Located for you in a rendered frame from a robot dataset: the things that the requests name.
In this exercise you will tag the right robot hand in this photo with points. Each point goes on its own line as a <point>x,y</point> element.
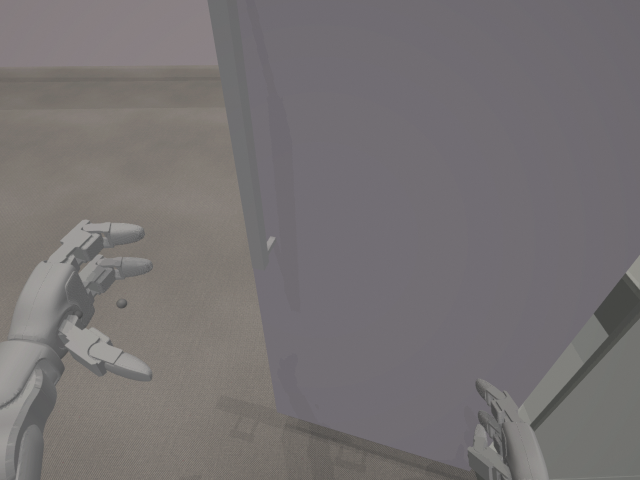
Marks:
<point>514,440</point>

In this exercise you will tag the handle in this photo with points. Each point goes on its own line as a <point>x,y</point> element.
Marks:
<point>228,43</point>

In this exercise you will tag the left robot hand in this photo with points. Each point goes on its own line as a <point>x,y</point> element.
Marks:
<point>54,290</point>

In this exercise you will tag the fridge door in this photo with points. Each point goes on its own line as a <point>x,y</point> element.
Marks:
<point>454,188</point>

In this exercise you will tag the left robot forearm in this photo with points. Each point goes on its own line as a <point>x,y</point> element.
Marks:
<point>29,372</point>

